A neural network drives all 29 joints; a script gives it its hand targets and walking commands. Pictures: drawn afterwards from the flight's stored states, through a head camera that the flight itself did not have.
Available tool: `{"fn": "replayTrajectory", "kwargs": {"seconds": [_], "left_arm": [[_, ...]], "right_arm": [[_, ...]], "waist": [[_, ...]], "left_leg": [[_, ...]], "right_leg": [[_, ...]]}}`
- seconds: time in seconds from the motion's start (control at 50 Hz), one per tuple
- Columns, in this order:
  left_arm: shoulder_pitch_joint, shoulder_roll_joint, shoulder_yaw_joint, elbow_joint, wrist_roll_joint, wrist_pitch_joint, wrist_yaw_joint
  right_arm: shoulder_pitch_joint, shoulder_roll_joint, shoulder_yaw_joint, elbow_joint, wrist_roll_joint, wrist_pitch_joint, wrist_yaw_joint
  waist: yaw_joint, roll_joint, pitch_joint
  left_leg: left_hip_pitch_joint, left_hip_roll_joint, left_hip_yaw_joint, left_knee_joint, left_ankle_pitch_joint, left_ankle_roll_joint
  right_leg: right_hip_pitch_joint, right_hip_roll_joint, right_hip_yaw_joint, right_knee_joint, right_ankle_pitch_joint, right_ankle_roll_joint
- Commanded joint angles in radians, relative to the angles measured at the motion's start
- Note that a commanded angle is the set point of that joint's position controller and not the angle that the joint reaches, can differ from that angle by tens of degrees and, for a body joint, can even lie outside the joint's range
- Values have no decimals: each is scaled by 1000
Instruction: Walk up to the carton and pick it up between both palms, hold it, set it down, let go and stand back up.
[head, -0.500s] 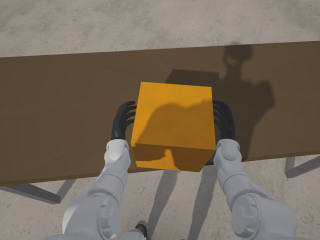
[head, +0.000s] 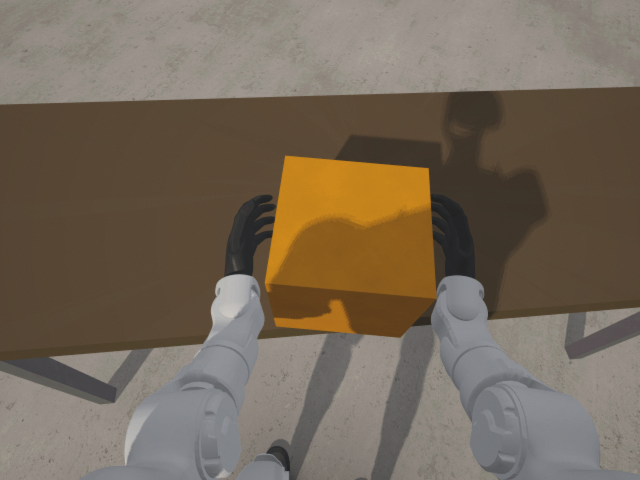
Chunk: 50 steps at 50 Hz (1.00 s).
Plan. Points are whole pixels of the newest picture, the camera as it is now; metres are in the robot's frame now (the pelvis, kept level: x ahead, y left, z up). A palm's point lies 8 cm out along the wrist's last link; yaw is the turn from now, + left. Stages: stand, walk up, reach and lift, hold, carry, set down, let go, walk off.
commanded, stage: reach and lift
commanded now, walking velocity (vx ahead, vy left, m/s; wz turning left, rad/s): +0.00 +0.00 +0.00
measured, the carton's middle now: (346, 253) +0.41 +0.01 -0.03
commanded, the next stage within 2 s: none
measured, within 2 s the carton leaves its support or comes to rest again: neither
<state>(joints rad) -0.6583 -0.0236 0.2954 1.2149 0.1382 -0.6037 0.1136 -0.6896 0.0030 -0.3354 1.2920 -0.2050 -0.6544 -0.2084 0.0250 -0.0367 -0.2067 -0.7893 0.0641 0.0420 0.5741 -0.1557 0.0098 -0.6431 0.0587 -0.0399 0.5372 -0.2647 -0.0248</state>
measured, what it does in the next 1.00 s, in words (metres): stands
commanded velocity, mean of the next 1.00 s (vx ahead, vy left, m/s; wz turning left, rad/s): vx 0.00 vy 0.00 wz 0.00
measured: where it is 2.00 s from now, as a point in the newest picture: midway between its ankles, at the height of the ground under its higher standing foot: outside the picture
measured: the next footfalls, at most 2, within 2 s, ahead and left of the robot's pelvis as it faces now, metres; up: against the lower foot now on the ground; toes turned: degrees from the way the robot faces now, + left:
none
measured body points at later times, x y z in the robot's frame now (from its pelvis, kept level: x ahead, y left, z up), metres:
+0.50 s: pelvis -0.02 +0.00 +0.01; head +0.03 +0.04 +0.46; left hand +0.38 +0.16 +0.05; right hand +0.39 -0.12 +0.07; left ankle +0.05 +0.11 -0.72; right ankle -0.02 -0.11 -0.72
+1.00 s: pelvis -0.01 +0.01 +0.02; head -0.01 +0.04 +0.47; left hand +0.38 +0.17 +0.10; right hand +0.39 -0.11 +0.12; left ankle +0.05 +0.11 -0.72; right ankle -0.02 -0.11 -0.72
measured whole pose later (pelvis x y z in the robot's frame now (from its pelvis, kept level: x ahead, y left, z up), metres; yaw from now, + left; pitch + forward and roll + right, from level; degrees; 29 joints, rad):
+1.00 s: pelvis -0.01 +0.01 +0.02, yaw +2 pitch +6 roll -2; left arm -0.58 0.00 0.16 0.72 0.10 0.02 0.13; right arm -0.63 0.00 -0.13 0.89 0.07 -0.10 -0.21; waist -0.01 -0.06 -0.12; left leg -0.40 0.02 0.04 0.37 -0.08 0.02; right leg -0.25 0.03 -0.05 0.34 -0.19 -0.01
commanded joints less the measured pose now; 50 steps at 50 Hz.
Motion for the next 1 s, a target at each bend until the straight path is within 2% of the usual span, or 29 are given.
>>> {"fn": "replayTrajectory", "kwargs": {"seconds": [0.0, 0.08, 0.1, 0.12, 0.14, 0.16, 0.18, 0.2, 0.24, 0.28, 0.3, 0.34, 0.36, 0.38, 0.4, 0.44, 0.48, 0.5, 0.52, 0.54, 0.64, 0.7, 0.76, 0.8, 0.86, 0.9, 0.94, 0.96, 0.98], "left_arm": [[-652, -644, -324, -113, 112, -38, -99], [-690, -664, -365, -143, 87, -28, -96], [-652, -676, -379, -171, 105, -27, -92], [-650, -674, -395, -207, 110, -20, -90], [-644, -685, -405, -234, 111, -16, -87], [-654, -683, -426, -275, 112, -8, -88], [-661, -687, -440, -282, 101, 1, -86], [-673, -693, -438, -291, 94, 5, -88], [-693, -699, -455, -307, 84, 11, -89], [-724, -711, -469, -333, 87, 16, -87], [-726, -726, -480, -346, 74, 24, -82], [-708, -720, -492, -370, 79, 53, -79], [-731, -719, -492, -400, 81, 67, -79], [-722, -712, -484, -377, 80, 86, -81], [-737, -716, -492, -391, 76, 103, -83], [-723, -711, -486, -391, 79, 139, -85], [-736, -721, -478, -380, 74, 176, -89], [-733, -721, -475, -382, 77, 190, -92], [-722, -732, -473, -381, 79, 203, -95], [-708, -732, -473, -404, 82, 216, -94], [-730, -713, -439, -388, 78, 279, -104], [-723, -715, -456, -434, 60, 314, -105], [-731, -703, -475, -488, 48, 362, -103], [-744, -719, -495, -544, 21, 390, -99], [-775, -733, -541, -641, -6, 446, -91], [-756, -750, -570, -677, -20, 500, -91], [-745, -742, -604, -776, -36, 543, -93], [-737, -742, -611, -804, -40, 574, -96], [-721, -730, -619, -831, -35, 602, -100]], "right_arm": [[-539, 697, 359, -85, -182, -84, 171], [-557, 702, 379, -107, -159, -62, 168], [-561, 706, 376, -145, -142, -69, 157], [-538, 690, 373, -133, -137, -62, 150], [-524, 695, 394, -155, -117, -59, 146], [-530, 692, 412, -188, -105, -54, 144], [-534, 691, 424, -205, -104, -43, 140], [-545, 704, 436, -251, -98, -34, 143], [-555, 730, 462, -305, -105, -11, 146], [-572, 752, 472, -356, -101, 9, 148], [-569, 746, 480, -367, -98, 19, 147], [-547, 750, 499, -379, -81, 49, 145], [-563, 739, 497, -393, -74, 66, 144], [-560, 741, 498, -401, -67, 85, 142], [-559, 735, 493, -406, -59, 104, 141], [-559, 735, 497, -403, -43, 144, 143], [-563, 730, 470, -388, -44, 181, 143], [-565, 732, 469, -394, -35, 193, 144], [-580, 725, 462, -415, -33, 200, 148], [-561, 742, 474, -405, -10, 213, 149], [-622, 723, 468, -430, 21, 268, 158], [-637, 731, 499, -470, 64, 297, 153], [-646, 721, 527, -501, 108, 343, 153], [-652, 733, 548, -528, 136, 375, 155], [-676, 739, 569, -593, 176, 426, 151], [-679, 730, 591, -641, 207, 469, 145], [-648, 729, 620, -678, 252, 510, 139], [-635, 729, 627, -691, 261, 536, 133], [-624, 715, 639, -716, 285, 556, 128]], "waist": [[15, 50, -696], [7, 71, -721], [-25, 117, -727], [-41, 145, -728], [-46, 143, -745], [-48, 165, -749], [-59, 149, -753], [-46, 131, -756], [-51, 104, -750], [-48, 107, -776], [-46, 87, -775], [-50, 119, -753], [-44, 115, -736], [-44, 94, -689], [-47, 107, -671], [-43, 93, -631], [-51, 76, -587], [-50, 85, -586], [-53, 94, -586], [-39, 93, -579], [-29, 62, -480], [-24, 56, -487], [-22, 78, -487], [-29, 49, -471], [-27, 68, -483], [-39, 72, -479], [-46, 82, -490], [-61, 82, -483], [-59, 92, -467]], "left_leg": [[560, -21, 2, 34, 324, -26], [578, -24, 1, 44, 324, -35], [592, -27, -15, 51, 403, -47], [638, -26, -31, 53, 447, -59], [691, -28, -30, 54, 491, -70], [707, -27, -41, 53, 496, -74], [717, -27, -50, 49, 486, -75], [688, -32, -48, 33, 453, -65], [648, -36, -50, 2, 380, -50], [649, -36, -43, -19, 354, -49], [653, -33, -51, -19, 351, -50], [703, -31, -56, -28, 372, -51], [710, -32, -55, -34, 343, -54], [691, -34, -50, -50, 303, -42], [695, -32, -56, -61, 282, -43], [711, -31, -56, -80, 262, -37], [728, -27, -54, -103, 225, -35], [750, -28, -52, -114, 217, -29], [768, -23, -58, -120, 229, -28], [795, -21, -58, -118, 265, -30], [786, -27, -45, -163, 213, -14], [806, -29, -44, -165, 235, -7], [839, -34, -47, -173, 236, -12], [853, -32, -55, -180, 229, -8], [875, -37, -56, -177, 225, -15], [904, -38, -69, -178, 250, -19], [940, -40, -72, -166, 295, -26], [960, -39, -80, -163, 309, -26], [962, -43, -77, -163, 311, -27]], "right_leg": [[138, -11, -28, -29, 424, 35], [119, -3, -28, -26, 390, 32], [141, -4, -20, -36, 476, 33], [133, 0, -28, -45, 502, 28], [144, 9, -33, -56, 533, 31], [132, 5, -27, -62, 532, 30], [130, 3, -30, -67, 524, 30], [158, -2, -18, -80, 504, 33], [192, -11, -10, -84, 464, 38], [212, -11, -6, -94, 435, 38], [201, -11, -12, -95, 422, 39], [201, -12, -8, -107, 418, 29], [184, -9, -9, -117, 366, 26], [189, -17, -4, -135, 331, 28], [199, -23, 4, -141, 310, 19], [198, -24, 7, -161, 269, 19], [199, -24, 2, -184, 216, 15], [197, -30, 4, -197, 200, 18], [200, -29, 7, -202, 204, 13], [222, -26, 4, -208, 225, 10], [254, -39, 8, -240, 187, 17], [301, -40, 17, -244, 220, 22], [311, -41, 24, -256, 213, 23], [310, -37, 20, -259, 191, 20], [315, -37, 27, -265, 168, 18], [325, -32, 30, -262, 193, 20], [347, -27, 25, -260, 232, 22], [351, -25, 27, -263, 241, 25], [362, -27, 26, -265, 241, 27]]}}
